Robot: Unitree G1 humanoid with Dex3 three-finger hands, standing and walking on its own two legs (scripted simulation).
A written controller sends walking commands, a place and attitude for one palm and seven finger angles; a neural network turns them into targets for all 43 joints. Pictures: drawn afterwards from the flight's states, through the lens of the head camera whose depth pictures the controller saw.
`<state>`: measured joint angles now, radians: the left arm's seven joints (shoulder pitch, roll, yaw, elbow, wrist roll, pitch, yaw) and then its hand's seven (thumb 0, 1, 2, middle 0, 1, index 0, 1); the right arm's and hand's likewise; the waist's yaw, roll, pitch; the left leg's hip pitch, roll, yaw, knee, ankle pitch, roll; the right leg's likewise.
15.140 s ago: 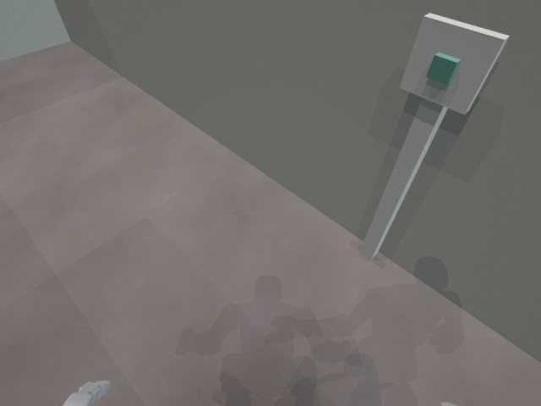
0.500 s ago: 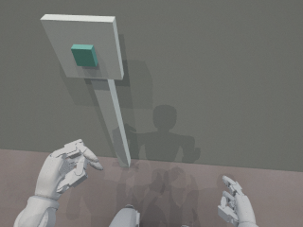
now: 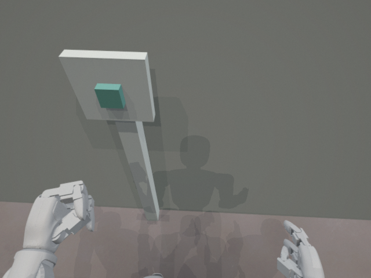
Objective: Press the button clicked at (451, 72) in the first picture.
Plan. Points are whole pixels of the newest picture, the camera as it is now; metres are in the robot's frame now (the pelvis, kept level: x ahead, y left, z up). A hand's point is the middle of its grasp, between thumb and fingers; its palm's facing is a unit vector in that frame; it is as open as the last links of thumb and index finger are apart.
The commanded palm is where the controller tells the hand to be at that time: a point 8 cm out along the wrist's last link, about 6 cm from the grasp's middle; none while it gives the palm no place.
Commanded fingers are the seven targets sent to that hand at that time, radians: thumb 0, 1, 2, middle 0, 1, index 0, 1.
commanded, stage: raise the hand and make a fist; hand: left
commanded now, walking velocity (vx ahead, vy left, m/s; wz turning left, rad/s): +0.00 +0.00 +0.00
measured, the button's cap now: (111, 95) +0.48 +0.21 +0.14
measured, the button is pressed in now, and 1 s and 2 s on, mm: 0 0 0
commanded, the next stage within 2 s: aim a knuckle at the button in 0.80 s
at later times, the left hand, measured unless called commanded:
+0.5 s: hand (72, 192) +0.23 +0.21 +0.14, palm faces +0.02 -1.00 -0.07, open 3.1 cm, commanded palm +0.19 +0.26 +0.14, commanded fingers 0.00 0.90 0.90 -1.30 -1.50 -1.30 -1.50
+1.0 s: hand (84, 196) +0.23 +0.19 +0.14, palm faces +0.04 -1.00 -0.07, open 3.1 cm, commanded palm +0.21 +0.25 +0.14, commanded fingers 0.00 0.90 0.90 -1.30 -1.50 -1.30 -1.50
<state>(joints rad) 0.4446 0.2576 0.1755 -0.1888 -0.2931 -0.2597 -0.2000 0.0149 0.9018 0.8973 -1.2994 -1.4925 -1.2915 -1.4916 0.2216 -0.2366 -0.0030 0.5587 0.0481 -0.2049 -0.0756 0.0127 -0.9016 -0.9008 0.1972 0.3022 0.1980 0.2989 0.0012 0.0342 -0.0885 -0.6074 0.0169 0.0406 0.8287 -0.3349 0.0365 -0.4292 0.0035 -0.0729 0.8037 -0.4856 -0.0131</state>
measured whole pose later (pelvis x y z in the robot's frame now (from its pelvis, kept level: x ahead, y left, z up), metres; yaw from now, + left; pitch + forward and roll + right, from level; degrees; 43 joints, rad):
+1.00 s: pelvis -0.01 -0.02 +0.02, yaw +1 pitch +0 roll +0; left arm 0.26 0.29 0.25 -0.07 -0.33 -0.07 -0.27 0.01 0.90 0.90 -1.31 -1.50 -1.30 -1.50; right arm 0.23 -0.26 0.04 0.61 0.06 -0.23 -0.08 0.01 -0.90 -0.90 0.20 0.30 0.20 0.30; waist 0.02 0.06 -0.05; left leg -0.39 0.02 0.02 0.63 -0.24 0.01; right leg -0.23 0.02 -0.09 0.63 -0.40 -0.04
